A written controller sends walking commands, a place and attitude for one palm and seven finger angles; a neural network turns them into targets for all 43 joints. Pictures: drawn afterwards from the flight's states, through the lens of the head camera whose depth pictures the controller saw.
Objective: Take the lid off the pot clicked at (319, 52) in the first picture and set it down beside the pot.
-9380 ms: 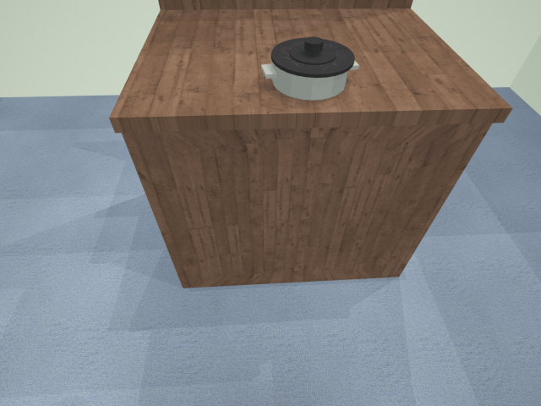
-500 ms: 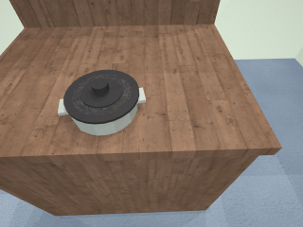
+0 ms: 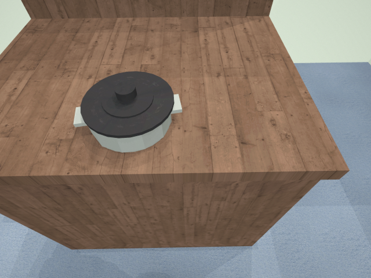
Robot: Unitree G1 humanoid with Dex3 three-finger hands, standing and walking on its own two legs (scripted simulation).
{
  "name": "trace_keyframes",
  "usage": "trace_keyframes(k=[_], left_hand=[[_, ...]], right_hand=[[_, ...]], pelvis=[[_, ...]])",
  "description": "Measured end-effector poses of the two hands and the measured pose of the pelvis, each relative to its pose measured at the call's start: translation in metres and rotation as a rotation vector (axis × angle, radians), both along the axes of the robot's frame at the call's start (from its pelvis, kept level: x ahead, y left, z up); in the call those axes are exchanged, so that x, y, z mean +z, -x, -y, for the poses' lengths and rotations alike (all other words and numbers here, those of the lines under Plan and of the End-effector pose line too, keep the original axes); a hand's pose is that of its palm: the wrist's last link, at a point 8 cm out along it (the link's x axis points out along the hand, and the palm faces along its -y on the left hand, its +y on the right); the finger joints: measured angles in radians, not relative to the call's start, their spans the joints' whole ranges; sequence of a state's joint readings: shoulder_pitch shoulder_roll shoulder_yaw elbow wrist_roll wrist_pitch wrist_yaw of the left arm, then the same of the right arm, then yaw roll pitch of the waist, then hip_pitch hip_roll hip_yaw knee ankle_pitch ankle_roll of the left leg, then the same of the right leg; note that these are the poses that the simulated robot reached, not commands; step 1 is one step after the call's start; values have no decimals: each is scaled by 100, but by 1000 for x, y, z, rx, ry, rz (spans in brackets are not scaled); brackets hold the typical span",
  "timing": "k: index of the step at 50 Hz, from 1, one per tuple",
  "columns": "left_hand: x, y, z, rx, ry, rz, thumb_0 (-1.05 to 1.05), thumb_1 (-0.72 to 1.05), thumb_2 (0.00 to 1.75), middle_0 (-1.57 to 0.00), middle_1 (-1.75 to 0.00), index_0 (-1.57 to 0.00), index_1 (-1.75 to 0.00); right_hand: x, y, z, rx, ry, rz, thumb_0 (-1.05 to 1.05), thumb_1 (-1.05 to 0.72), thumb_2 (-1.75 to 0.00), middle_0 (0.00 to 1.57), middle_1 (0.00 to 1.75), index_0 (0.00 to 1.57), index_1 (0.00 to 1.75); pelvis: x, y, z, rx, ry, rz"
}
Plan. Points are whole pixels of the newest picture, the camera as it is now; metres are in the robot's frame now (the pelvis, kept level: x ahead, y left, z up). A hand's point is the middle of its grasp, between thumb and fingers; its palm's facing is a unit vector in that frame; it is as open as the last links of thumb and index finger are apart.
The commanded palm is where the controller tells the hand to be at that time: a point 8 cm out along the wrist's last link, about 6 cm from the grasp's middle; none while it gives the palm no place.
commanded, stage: come to a stop and stand still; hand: left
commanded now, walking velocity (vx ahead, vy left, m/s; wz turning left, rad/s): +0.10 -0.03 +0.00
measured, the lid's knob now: (125, 91) +0.45 +0.15 +0.16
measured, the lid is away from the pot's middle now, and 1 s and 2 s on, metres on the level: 0.00 0.00 0.00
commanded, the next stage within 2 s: look again from close up in 1.08 s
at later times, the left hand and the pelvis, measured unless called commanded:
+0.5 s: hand out of the picture +0.01 +0.18 -0.18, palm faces +0.03 -0.98 -0.18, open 7.4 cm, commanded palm none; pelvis +0.02 +0.01 -0.01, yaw +1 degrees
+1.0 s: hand out of the picture +0.04 +0.23 -0.18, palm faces +0.07 -0.98 -0.20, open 7.4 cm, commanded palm none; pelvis +0.03 +0.05 +0.00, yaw +2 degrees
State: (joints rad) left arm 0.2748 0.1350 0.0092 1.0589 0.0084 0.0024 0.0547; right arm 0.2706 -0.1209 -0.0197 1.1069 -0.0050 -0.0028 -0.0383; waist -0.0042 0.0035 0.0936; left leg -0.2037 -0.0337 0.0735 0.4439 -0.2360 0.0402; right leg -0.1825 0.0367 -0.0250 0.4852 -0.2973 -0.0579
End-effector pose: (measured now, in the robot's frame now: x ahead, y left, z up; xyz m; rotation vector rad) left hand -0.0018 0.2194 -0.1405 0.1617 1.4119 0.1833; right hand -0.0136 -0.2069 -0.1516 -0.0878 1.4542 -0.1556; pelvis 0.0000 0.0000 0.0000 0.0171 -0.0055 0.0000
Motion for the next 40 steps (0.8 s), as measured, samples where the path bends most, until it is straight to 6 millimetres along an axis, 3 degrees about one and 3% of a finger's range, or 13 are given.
trace_keyframes(k=[9, 21, 29, 40], left_hand=[[1, 5, -12, -12, -26, 56, 1, 91, 90, -20, -30, -19, -30], [-5, 6, -4, -12, 18, 21, 1, 91, 90, -20, -30, -20, -30], [-12, -20, -16, 6, 25, 39, 2, 92, 89, -20, -30, -20, -30], [-11, -47, -44, 14, 14, 92, 1, 92, 90, -20, -30, -19, -30]], right_hand=[[0, -11, 18, 40, 28, 78, 1, -91, -90, 20, 30, 20, 30], [4, 6, 3, 39, 11, -1, 1, -91, -90, 20, 30, 20, 30], [-2, -23, -21, 47, 11, 50, 1, -91, -90, 20, 30, 20, 30], [4, -57, -24, 79, 66, 103, 2, -93, -90, 20, 30, 20, 30]], pelvis=[[-3, 18, 2, 17, 14, 6], [-3, -4, -4, 15, 36, -24], [-8, -26, -22, 27, 36, -15], [-7, -34, -41, 25, 29, -1]])
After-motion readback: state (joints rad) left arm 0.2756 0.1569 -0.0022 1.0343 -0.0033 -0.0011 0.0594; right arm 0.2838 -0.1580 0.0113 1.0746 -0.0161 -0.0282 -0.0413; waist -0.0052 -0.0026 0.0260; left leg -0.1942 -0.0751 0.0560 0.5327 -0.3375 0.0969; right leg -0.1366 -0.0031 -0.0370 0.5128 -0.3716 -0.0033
